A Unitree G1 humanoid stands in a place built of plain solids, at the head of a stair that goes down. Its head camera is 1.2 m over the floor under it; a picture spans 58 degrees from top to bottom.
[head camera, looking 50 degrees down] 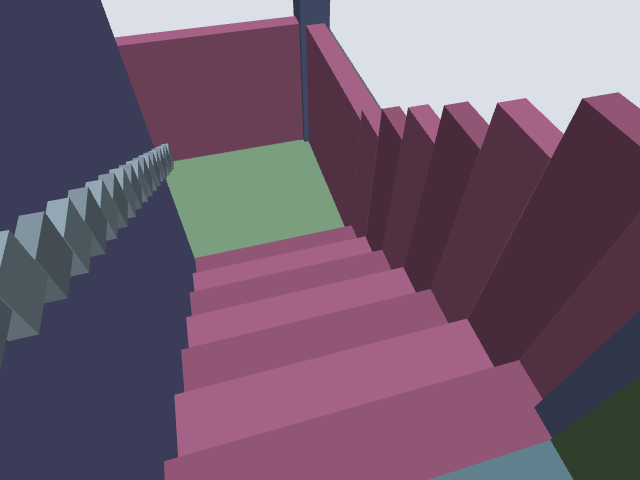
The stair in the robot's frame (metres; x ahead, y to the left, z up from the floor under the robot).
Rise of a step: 0.18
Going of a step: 0.27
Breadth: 1.17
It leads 16 degrees to the left of straight ahead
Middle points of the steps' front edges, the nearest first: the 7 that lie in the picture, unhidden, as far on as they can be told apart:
0.47 -0.11 -0.17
0.73 -0.04 -0.35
0.99 0.04 -0.53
1.25 0.11 -0.70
1.51 0.18 -0.88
1.77 0.25 -1.05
2.03 0.32 -1.23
